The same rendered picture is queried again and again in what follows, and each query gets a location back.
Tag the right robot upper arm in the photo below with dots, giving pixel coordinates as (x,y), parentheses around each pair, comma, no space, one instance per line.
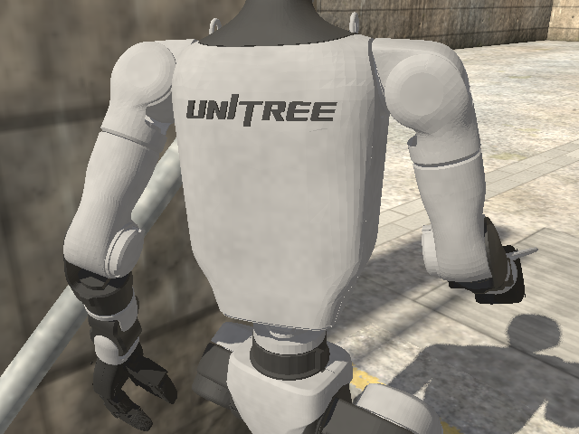
(424,85)

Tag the robot right forearm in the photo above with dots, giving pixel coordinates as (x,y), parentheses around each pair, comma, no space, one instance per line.
(503,271)

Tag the robot right thigh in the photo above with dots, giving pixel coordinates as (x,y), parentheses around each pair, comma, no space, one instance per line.
(382,409)

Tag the robot left thigh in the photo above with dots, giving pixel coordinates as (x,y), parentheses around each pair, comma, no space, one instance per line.
(210,381)

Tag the right robot hand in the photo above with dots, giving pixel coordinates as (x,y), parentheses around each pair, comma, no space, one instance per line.
(514,295)

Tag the robot thigh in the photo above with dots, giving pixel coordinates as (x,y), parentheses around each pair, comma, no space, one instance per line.
(382,409)
(210,381)

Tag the left robot hand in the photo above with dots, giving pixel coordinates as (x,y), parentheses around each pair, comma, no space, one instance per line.
(108,380)

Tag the left robot upper arm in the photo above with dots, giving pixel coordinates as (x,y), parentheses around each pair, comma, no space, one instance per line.
(102,237)

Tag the robot left forearm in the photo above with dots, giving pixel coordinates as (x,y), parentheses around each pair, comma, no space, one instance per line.
(112,311)

